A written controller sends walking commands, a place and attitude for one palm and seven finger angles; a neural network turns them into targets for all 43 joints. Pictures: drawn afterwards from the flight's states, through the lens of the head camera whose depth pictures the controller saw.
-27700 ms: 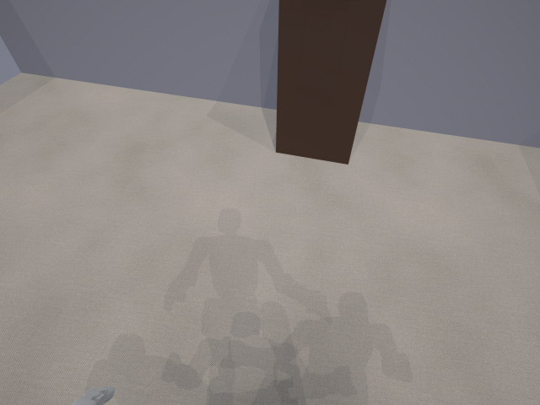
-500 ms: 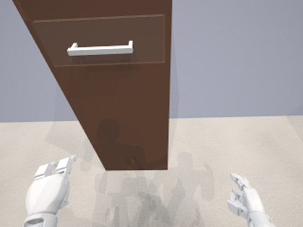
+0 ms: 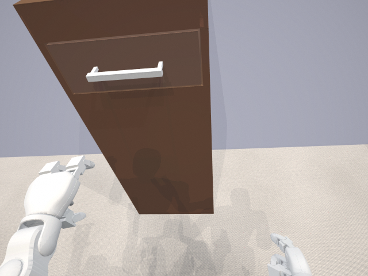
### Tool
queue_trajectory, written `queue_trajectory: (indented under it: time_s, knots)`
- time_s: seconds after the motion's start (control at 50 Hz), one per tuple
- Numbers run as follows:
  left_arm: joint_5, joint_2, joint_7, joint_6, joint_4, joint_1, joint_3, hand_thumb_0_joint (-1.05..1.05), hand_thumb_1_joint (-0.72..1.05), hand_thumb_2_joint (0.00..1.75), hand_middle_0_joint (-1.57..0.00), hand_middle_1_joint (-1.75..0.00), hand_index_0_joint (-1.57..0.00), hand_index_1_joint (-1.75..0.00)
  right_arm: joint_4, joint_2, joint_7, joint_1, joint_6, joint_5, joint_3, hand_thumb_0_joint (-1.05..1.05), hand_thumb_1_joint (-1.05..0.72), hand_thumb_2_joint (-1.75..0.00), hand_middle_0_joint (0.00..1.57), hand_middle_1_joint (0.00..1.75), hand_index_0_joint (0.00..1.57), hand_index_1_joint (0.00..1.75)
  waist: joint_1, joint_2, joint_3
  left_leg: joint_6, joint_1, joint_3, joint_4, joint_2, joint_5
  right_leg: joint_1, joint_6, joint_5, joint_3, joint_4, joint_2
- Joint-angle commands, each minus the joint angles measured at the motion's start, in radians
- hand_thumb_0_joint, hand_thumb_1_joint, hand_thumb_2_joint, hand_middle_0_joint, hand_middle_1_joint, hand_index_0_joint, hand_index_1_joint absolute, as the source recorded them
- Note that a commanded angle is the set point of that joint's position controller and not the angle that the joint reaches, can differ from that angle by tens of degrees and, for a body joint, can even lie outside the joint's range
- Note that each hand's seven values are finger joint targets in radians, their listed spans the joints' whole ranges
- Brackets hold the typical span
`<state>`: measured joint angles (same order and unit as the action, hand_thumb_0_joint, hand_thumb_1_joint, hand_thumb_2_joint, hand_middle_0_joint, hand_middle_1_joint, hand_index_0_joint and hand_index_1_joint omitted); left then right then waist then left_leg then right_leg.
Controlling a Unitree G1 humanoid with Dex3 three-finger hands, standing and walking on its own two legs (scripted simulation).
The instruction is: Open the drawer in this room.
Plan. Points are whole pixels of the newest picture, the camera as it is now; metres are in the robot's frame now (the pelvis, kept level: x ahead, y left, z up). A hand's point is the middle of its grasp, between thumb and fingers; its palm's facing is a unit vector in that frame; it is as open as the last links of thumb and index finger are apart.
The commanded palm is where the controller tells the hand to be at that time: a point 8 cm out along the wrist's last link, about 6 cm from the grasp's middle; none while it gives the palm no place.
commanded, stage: raise the hand with hooked fingers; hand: left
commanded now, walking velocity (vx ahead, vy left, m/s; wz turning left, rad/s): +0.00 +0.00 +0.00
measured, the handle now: (125, 71) +0.56 +0.20 +0.19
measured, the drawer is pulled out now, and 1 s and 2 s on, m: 0.00 0.00 0.00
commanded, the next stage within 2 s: move the hooked fingers above the handle in 1.16 s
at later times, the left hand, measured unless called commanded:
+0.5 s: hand (40, 146) +0.29 +0.29 +0.19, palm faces +0.15 -0.03 -0.99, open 13.7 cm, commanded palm +0.25 +0.29 +0.26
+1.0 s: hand (43, 145) +0.27 +0.26 +0.21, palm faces +0.13 -0.04 -0.99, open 13.8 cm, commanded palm +0.24 +0.28 +0.29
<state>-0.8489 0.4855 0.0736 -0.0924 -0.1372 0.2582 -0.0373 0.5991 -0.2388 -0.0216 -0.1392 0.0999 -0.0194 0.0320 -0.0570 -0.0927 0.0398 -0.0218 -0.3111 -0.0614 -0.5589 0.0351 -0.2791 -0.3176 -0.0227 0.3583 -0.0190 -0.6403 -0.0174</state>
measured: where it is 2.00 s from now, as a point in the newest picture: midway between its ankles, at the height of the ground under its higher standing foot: outside the picture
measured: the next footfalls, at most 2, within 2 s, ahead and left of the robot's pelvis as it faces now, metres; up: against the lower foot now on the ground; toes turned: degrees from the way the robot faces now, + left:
none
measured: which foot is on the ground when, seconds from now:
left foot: down 0.00-1.00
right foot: down 0.00-1.00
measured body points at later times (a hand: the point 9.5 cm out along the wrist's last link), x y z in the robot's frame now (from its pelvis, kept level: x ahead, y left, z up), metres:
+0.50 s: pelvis -0.01 +0.04 +0.01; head -0.01 -0.01 +0.46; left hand +0.28 +0.29 +0.24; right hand +0.24 -0.14 -0.07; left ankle +0.00 +0.14 -0.73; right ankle -0.02 -0.10 -0.73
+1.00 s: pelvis -0.03 +0.03 +0.01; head -0.03 -0.01 +0.46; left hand +0.26 +0.26 +0.27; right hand +0.18 -0.19 -0.09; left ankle +0.00 +0.14 -0.73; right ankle -0.02 -0.10 -0.73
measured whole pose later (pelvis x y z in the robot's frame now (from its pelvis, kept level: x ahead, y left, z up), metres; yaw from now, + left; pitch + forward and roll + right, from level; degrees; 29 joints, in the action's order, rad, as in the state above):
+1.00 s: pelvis -0.03 +0.03 +0.01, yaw +2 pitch -3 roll +0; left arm -0.76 0.64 -0.24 0.01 -0.16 -0.25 -0.02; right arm 0.63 -0.28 0.01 -0.13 0.07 0.02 0.02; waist -0.10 -0.09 -0.04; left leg 0.01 -0.19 -0.04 -0.40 0.00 -0.16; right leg -0.17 0.01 0.22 -0.05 -0.44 -0.04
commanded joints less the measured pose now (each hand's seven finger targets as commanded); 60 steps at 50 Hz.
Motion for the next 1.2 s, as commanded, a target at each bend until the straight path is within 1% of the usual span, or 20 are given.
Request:
queue_trajectory:
  time_s: [0.0, 0.08, 0.1, 0.16, 0.26, 0.3, 0.36, 0.38, 0.48, 0.58, 0.62, 0.7, 0.78, 0.82, 0.88, 0.9, 0.98, 1.04, 1.1, 1.18]
  knots:
    - [-0.002, 0.256, 0.034, 0.109, -0.327, -0.135, -0.189, 0.0, -0.13, 0.46, -0.27, -0.96, -0.27, -0.96, -0.194, -0.111, -0.021, 0.191, -0.077, -0.006, -0.05, 0.0, -0.9, -0.9, 0.2, 0.3, 0.2, 0.3, -0.057, 0.145, 0.18, 0.061, 0.062, 0.013, 0.057, -0.065, 0.253, 0.186, 0.031, -0.471, 0.052, 0.15, -0.012]
    - [-0.033, 0.277, 0.115, 0.166, -0.324, -0.283, -0.232, 0.0, -0.22, 0.42, -0.28, -1.02, -0.28, -1.02, -0.145, -0.101, -0.015, 0.173, -0.092, -0.006, -0.07, 0.0, -0.9, -0.9, 0.2, 0.3, 0.2, 0.3, -0.042, 0.05, 0.17, 0.054, 0.136, 0.025, 0.06, -0.069, 0.28, 0.126, 0.004, -0.367, 0.027, 0.181, 0.0]
    - [-0.037, 0.265, 0.127, 0.161, -0.308, -0.32, -0.219, 0.0, -0.24, 0.41, -0.28, -1.03, -0.28, -1.03, -0.134, -0.102, -0.012, 0.166, -0.091, -0.001, -0.075, 0.0, -0.9, -0.9, 0.2, 0.3, 0.2, 0.3, -0.037, 0.012, 0.185, 0.05, 0.152, 0.027, 0.066, -0.069, 0.286, 0.122, 0.0, -0.353, 0.013, 0.176, -0.001]
    - [-0.025, 0.258, 0.123, 0.107, -0.256, -0.41, -0.186, 0.0, -0.31, 0.38, -0.29, -1.08, -0.29, -1.08, -0.12, -0.106, -0.005, 0.169, -0.081, 0.017, -0.087, 0.0, -0.9, -0.9, 0.2, 0.3, 0.2, 0.3, -0.032, -0.012, 0.208, 0.043, 0.18, 0.028, 0.091, -0.063, 0.309, 0.135, -0.002, -0.346, -0.009, 0.178, 0.005]
    - [-0.001, 0.245, -0.001, -0.015, -0.218, -0.547, -0.073, 0.0, -0.43, 0.33, -0.29, -1.15, -0.29, -1.15, -0.131, -0.118, 0.0, 0.214, -0.055, 0.038, -0.07, 0.0, -0.9, -0.9, 0.2, 0.3, 0.2, 0.3, -0.03, 0.008, 0.188, 0.036, 0.195, 0.045, 0.154, -0.06, 0.321, 0.181, -0.001, -0.323, -0.02, 0.201, 0.013]
    - [0.003, 0.249, -0.063, -0.045, -0.199, -0.571, -0.057, 0.0, -0.48, 0.31, -0.3, -1.18, -0.3, -1.18, -0.137, -0.118, 0.001, 0.225, -0.047, 0.041, -0.059, 0.0, -0.9, -0.9, 0.2, 0.3, 0.2, 0.3, -0.032, 0.04, 0.184, 0.036, 0.203, 0.045, 0.167, -0.057, 0.34, 0.203, -0.001, -0.331, -0.022, 0.208, 0.015]
    - [-0.008, 0.319, -0.136, -0.069, -0.188, -0.63, -0.092, 0.0, -0.5, 0.3, -0.3, -1.2, -0.3, -1.2, -0.145, -0.123, 0.004, 0.24, -0.028, 0.038, -0.042, 0.0, -0.9, -0.9, 0.2, 0.3, 0.2, 0.3, -0.041, 0.068, 0.175, 0.038, 0.202, 0.047, 0.189, -0.055, 0.346, 0.228, -0.001, -0.336, -0.023, 0.224, 0.019]
    - [-0.007, 0.353, -0.155, -0.072, -0.182, -0.653, -0.125, 0.0, -0.5, 0.3, -0.3, -1.2, -0.3, -1.2, -0.147, -0.126, 0.006, 0.249, -0.025, 0.041, -0.038, 0.0, -0.9, -0.9, 0.2, 0.3, 0.2, 0.3, -0.047, 0.063, 0.177, 0.036, 0.2, 0.05, 0.192, -0.051, 0.345, 0.238, -0.004, -0.328, -0.019, 0.229, 0.025]
    - [0.015, 0.403, -0.216, -0.043, -0.165, -0.815, -0.163, 0.0, -0.5, 0.3, -0.3, -1.2, -0.3, -1.2, -0.141, -0.12, 0.014, 0.239, -0.029, 0.039, -0.024, 0.0, -0.9, -0.9, 0.2, 0.3, 0.2, 0.3, -0.047, 0.029, 0.184, 0.034, 0.224, 0.061, 0.204, -0.046, 0.359, 0.233, -0.008, -0.304, -0.025, 0.246, 0.029]
    - [0.037, 0.403, -0.256, -0.027, -0.147, -0.953, -0.143, 0.0, -0.5, 0.3, -0.3, -1.2, -0.3, -1.2, -0.135, -0.123, 0.026, 0.23, -0.045, 0.044, -0.026, 0.0, -0.9, -0.9, 0.2, 0.3, 0.2, 0.3, -0.04, -0.005, 0.232, 0.03, 0.255, 0.063, 0.198, -0.051, 0.376, 0.23, -0.01, -0.308, -0.023, 0.255, 0.029]
    - [0.036, 0.389, -0.273, -0.031, -0.122, -1.023, -0.107, 0.0, -0.5, 0.3, -0.3, -1.2, -0.3, -1.2, -0.126, -0.128, 0.027, 0.218, -0.049, 0.045, -0.028, 0.0, -0.9, -0.9, 0.2, 0.3, 0.2, 0.3, -0.029, -0.004, 0.213, 0.028, 0.251, 0.065, 0.207, -0.05, 0.351, 0.206, -0.009, -0.278, -0.029, 0.258, 0.023]
    - [0.042, 0.326, -0.335, -0.059, -0.008, -0.869, -0.062, 0.0, -0.5, 0.3, -0.3, -1.2, -0.3, -1.2, -0.14, -0.136, 0.037, 0.204, -0.044, 0.055, -0.028, 0.0, -0.9, -0.9, 0.2, 0.3, 0.2, 0.3, -0.039, 0.074, 0.171, 0.031, 0.201, 0.054, 0.212, -0.053, 0.296, 0.204, -0.008, -0.258, -0.033, 0.258, 0.02]
    - [0.051, 0.375, -0.361, -0.027, -0.119, -0.847, -0.11, 0.0, -0.5, 0.3, -0.3, -1.2, -0.3, -1.2, -0.173, -0.147, 0.04, 0.215, -0.045, 0.058, -0.032, 0.0, -0.9, -0.9, 0.2, 0.3, 0.2, 0.3, -0.045, 0.094, 0.214, 0.043, 0.195, 0.044, 0.204, -0.056, 0.267, 0.224, -0.001, -0.26, -0.024, 0.255, 0.022]
    - [0.055, 0.4, -0.347, 0.017, -0.175, -0.868, -0.137, 0.0, -0.5, 0.3, -0.3, -1.2, -0.3, -1.2, -0.176, -0.139, 0.035, 0.21, -0.056, 0.049, -0.032, 0.0, -0.9, -0.9, 0.2, 0.3, 0.2, 0.3, -0.046, 0.082, 0.222, 0.049, 0.202, 0.047, 0.206, -0.059, 0.257, 0.225, -0.001, -0.236, -0.023, 0.254, 0.016]
    - [0.069, 0.485, -0.294, 0.088, -0.277, -0.937, -0.227, 0.0, -0.5, 0.3, -0.3, -1.2, -0.3, -1.2, -0.167, -0.135, 0.029, 0.206, -0.081, 0.042, -0.037, 0.0, -0.9, -0.9, 0.2, 0.3, 0.2, 0.3, -0.055, 0.013, 0.248, 0.049, 0.226, 0.056, 0.203, -0.06, 0.236, 0.224, -0.002, -0.194, -0.017, 0.263, 0.024]
    - [0.072, 0.482, -0.272, 0.104, -0.273, -0.955, -0.231, 0.0, -0.5, 0.3, -0.3, -1.2, -0.3, -1.2, -0.159, -0.127, 0.026, 0.201, -0.09, 0.038, -0.037, 0.0, -0.9, -0.9, 0.2, 0.3, 0.2, 0.3, -0.056, -0.024, 0.247, 0.046, 0.227, 0.058, 0.205, -0.062, 0.246, 0.223, -0.006, -0.192, -0.018, 0.262, 0.02]
    - [0.091, 0.476, -0.2, 0.089, -0.144, -0.947, -0.276, 0.0, -0.5, 0.3, -0.3, -1.2, -0.3, -1.2, -0.118, -0.128, 0.029, 0.187, -0.096, 0.049, -0.047, 0.0, -0.9, -0.9, 0.2, 0.3, 0.2, 0.3, -0.061, -0.015, 0.188, 0.031, 0.203, 0.052, 0.207, -0.055, 0.253, 0.199, -0.006, -0.194, -0.02, 0.281, 0.027]
    - [0.083, 0.39, -0.193, 0.023, -0.001, -0.921, -0.191, 0.0, -0.5, 0.3, -0.3, -1.2, -0.3, -1.2, -0.105, -0.135, 0.032, 0.189, -0.08, 0.059, -0.044, 0.0, -0.9, -0.9, 0.2, 0.3, 0.2, 0.3, -0.053, 0.023, 0.121, 0.025, 0.149, 0.035, 0.228, -0.055, 0.196, 0.175, -0.002, -0.153, -0.026, 0.283, 0.018]
    - [0.065, 0.313, -0.242, -0.044, 0.022, -0.893, -0.072, 0.0, -0.5, 0.3, -0.3, -1.2, -0.3, -1.2, -0.131, -0.141, 0.033, 0.216, -0.07, 0.069, -0.038, 0.0, -0.9, -0.9, 0.2, 0.3, 0.2, 0.3, -0.041, 0.059, 0.136, 0.029, 0.144, 0.02, 0.226, -0.06, 0.144, 0.18, 0.004, -0.119, -0.014, 0.283, 0.008]
    - [0.037, 0.306, -0.316, -0.055, -0.1, -0.847, -0.022, 0.0, -0.5, 0.3, -0.3, -1.2, -0.3, -1.2, -0.176, -0.143, 0.029, 0.243, -0.068, 0.068, -0.035, 0.0, -0.9, -0.9, 0.2, 0.3, 0.2, 0.3, -0.033, 0.121, 0.204, 0.049, 0.168, 0.021, 0.198, -0.071, 0.15, 0.21, 0.013, -0.155, 0.007, 0.276, 0.002]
